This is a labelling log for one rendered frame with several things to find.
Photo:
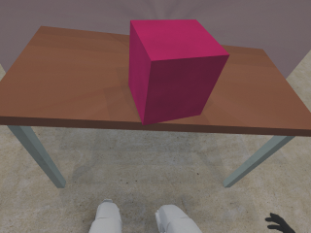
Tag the robot right thigh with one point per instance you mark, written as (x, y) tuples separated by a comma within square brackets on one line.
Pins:
[(171, 219)]

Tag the right robot hand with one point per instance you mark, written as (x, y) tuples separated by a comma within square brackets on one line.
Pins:
[(283, 226)]

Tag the table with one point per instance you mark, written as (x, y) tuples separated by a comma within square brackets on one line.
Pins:
[(76, 78)]

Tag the carton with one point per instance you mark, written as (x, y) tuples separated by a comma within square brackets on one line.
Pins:
[(174, 65)]

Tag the robot left thigh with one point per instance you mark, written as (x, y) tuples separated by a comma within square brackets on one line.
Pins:
[(108, 219)]

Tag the robot thigh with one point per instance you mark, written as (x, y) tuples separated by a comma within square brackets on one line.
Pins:
[(171, 219), (108, 219)]

